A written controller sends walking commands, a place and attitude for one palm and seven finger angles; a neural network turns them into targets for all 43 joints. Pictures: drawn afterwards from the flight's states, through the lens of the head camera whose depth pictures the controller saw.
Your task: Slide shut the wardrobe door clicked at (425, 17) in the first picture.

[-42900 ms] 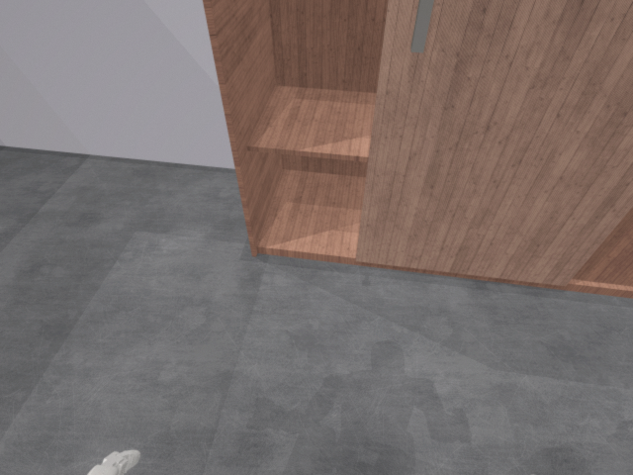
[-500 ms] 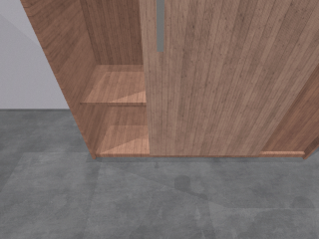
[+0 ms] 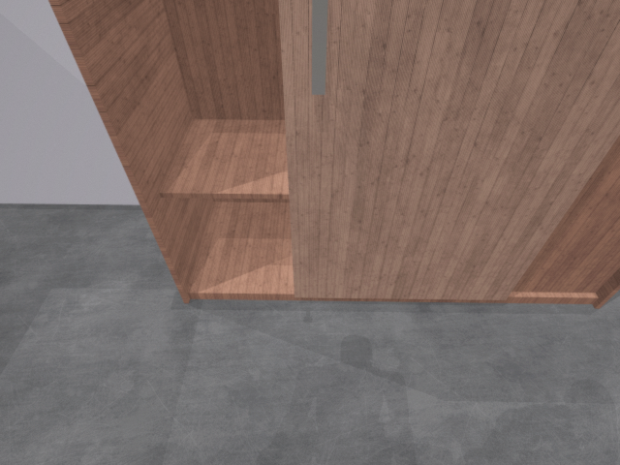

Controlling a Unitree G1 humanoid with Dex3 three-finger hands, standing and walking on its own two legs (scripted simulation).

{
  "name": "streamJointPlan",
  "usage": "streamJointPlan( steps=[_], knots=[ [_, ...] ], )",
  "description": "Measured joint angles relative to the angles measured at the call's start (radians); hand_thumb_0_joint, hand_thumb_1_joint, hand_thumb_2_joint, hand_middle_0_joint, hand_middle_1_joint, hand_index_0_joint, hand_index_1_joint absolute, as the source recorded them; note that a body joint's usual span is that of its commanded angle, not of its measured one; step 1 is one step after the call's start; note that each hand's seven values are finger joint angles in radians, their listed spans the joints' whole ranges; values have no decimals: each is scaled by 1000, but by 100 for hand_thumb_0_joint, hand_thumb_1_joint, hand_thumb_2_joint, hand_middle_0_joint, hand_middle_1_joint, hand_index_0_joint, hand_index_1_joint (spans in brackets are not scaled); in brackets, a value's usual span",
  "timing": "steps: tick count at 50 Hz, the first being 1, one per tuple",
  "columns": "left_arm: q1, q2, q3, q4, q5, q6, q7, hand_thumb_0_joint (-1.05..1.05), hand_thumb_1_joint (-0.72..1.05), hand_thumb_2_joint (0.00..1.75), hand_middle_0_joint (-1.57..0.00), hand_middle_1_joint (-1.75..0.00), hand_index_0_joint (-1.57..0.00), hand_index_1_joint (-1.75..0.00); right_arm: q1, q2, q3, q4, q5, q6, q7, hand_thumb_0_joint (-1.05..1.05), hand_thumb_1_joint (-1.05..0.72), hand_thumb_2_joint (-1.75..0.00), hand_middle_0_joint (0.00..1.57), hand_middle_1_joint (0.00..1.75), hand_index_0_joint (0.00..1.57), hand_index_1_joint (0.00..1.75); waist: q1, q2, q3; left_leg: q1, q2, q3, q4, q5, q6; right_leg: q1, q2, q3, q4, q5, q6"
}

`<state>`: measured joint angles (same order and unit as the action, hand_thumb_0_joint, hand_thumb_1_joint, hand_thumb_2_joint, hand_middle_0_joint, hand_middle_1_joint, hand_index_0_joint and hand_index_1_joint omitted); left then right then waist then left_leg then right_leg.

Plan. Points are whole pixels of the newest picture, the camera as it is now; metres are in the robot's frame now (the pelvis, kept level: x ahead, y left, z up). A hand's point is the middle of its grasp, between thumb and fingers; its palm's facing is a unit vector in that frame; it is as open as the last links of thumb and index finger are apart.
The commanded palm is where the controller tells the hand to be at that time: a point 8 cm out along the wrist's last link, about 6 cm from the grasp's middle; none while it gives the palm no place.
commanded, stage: look to check the result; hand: right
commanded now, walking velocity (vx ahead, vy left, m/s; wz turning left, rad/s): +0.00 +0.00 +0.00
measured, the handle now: (319, 29) +0.80 +0.04 +0.23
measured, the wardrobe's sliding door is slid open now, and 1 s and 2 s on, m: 0.41 0.41 0.41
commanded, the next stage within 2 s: take the last steps up to it in 0.24 s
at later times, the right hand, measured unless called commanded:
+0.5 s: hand out of the picture -0.01 -0.15 -0.18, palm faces +0.02 +0.99 -0.14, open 7.3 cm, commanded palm none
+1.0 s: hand out of the picture +0.14 -0.10 -0.19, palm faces -0.03 +0.99 -0.10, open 7.3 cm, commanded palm none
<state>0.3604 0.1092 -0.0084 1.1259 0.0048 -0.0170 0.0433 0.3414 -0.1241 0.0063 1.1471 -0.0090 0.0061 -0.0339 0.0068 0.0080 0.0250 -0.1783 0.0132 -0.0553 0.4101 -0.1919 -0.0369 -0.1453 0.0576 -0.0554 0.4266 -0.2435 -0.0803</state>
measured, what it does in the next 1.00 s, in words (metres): walks ahead: left foot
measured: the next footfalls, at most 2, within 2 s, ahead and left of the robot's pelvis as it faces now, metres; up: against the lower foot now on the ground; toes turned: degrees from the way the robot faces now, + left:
left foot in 0.74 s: +0.14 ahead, +0.17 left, +0.00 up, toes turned +7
right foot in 1.08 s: +0.27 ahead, -0.06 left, +0.00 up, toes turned -1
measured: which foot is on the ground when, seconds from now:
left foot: down 0.00-0.48, up 0.50-0.72, down 0.74-1.00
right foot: down 0.00-0.76, up 0.78-1.00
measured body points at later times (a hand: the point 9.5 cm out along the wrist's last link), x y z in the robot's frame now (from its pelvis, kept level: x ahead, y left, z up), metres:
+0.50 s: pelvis +0.01 +0.00 +0.00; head +0.01 -0.01 +0.45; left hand -0.03 +0.21 -0.16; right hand -0.01 -0.21 -0.17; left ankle +0.02 +0.15 -0.74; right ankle +0.00 -0.06 -0.74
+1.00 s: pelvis +0.14 +0.06 +0.00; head +0.15 +0.03 +0.45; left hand +0.15 +0.31 -0.14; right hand +0.14 -0.15 -0.18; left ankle +0.10 +0.17 -0.74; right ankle +0.16 -0.05 -0.70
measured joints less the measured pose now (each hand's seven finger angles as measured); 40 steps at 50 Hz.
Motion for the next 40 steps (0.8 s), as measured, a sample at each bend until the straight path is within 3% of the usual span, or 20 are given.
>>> streamJointPlan(
  steps=[21,24,30,34,37,40],
  knots=[
    [-11,6,3,4,1,-5,3,0,91,90,-20,-30,-20,-30,-21,-1,-2,-10,1,-2,-1,0,-91,-90,19,30,20,30,2,6,4,7,-1,-3,1,-9,0,10,-1,-3,-4,-8,0],
    [-5,6,9,1,8,0,2,0,91,90,-20,-30,-20,-30,-9,-3,-10,-12,-4,7,6,0,-91,-90,19,30,20,30,1,9,-3,-13,-1,-4,51,-64,25,12,-2,-13,4,-20,-1],
    [39,28,34,-21,27,1,-5,0,91,90,-20,-30,-20,-30,15,-8,-42,-33,-22,35,37,0,-91,-90,19,30,20,30,24,-26,-17,-142,-17,81,324,-220,57,33,-47,-33,8,-58,1],
    [74,50,45,-13,33,-7,-3,0,91,90,-20,-30,-20,-30,-6,-17,-63,-70,-18,23,54,1,-91,-90,19,30,20,30,33,-44,-5,-167,-10,115,268,-190,58,55,-79,-33,10,-81,32],
    [99,57,50,-3,31,-6,-5,0,90,90,-20,-30,-20,-30,-20,-33,-74,-101,-15,0,60,1,-91,-90,19,30,20,30,25,-36,0,-126,-12,111,137,-134,68,40,-99,-35,93,-148,57],
    [84,63,56,6,18,11,-13,1,91,90,-20,-30,-20,-30,-37,-38,-79,-112,-13,-29,45,0,-91,-90,19,30,20,30,3,-36,14,-135,-39,122,162,-37,76,-78,-120,-4,389,-265,38]
  ],
)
